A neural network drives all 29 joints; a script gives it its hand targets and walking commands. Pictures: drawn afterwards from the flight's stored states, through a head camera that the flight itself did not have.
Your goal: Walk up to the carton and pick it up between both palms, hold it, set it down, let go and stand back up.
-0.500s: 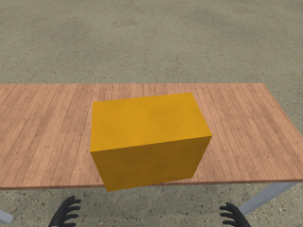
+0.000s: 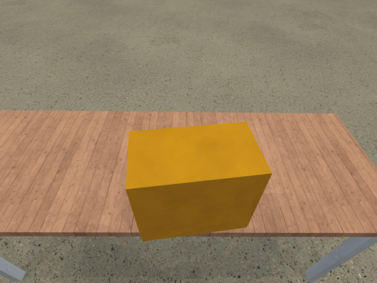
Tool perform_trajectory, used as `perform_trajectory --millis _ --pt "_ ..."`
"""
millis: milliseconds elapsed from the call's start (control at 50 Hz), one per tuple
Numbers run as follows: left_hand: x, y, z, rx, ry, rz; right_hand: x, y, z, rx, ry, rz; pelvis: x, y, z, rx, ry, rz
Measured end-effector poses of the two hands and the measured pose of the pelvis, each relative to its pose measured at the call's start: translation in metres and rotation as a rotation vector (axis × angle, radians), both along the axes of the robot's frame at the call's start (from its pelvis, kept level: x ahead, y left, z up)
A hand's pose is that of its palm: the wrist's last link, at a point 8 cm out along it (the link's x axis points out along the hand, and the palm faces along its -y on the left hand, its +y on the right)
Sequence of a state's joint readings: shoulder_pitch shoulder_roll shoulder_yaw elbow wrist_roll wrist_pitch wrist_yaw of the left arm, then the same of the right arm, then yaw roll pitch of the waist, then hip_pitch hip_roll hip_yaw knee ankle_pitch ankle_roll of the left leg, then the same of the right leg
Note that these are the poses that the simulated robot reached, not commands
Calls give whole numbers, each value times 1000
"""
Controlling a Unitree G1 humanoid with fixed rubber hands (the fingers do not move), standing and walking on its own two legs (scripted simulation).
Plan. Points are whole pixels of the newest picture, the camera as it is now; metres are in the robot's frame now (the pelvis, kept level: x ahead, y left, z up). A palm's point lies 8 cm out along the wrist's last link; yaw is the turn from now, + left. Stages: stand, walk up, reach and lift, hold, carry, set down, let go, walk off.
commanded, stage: stand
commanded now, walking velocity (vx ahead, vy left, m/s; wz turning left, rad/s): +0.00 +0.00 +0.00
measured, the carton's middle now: (192, 183) +0.36 -0.02 -0.02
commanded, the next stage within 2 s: none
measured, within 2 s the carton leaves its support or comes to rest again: neither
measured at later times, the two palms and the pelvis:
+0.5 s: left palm out of the picture +0.05 +0.32 -0.11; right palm out of the picture +0.06 -0.29 -0.11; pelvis -0.01 +0.01 +0.00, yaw +1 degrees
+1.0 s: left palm out of the picture +0.06 +0.32 -0.11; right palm out of the picture +0.08 -0.29 -0.11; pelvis -0.01 +0.01 +0.00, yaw +2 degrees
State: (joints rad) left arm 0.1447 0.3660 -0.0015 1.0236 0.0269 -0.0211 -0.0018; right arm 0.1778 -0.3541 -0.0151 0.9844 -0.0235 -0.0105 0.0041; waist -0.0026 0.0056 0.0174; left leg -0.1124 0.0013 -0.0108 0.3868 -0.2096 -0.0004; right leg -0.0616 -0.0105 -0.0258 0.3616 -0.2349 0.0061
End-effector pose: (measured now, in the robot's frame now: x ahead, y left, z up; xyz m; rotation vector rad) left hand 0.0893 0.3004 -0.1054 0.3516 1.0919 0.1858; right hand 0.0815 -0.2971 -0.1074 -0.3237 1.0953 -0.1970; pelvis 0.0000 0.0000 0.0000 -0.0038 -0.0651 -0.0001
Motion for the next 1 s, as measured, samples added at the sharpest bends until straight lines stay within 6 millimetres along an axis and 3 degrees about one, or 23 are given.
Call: perform_trajectory --millis 280,480,1000 --pt "-27 11 -4 3 61 35 -20 6 -4 1 59 -14 -11 8 2 2 -6 8" --pt "-38 16 -6 3 86 50 -21 7 -3 -7 70 -18 -14 11 2 2 -4 13" --pt "-33 19 -4 10 91 69 -5 9 -5 -3 70 -6 -8 13 3 2 0 27"
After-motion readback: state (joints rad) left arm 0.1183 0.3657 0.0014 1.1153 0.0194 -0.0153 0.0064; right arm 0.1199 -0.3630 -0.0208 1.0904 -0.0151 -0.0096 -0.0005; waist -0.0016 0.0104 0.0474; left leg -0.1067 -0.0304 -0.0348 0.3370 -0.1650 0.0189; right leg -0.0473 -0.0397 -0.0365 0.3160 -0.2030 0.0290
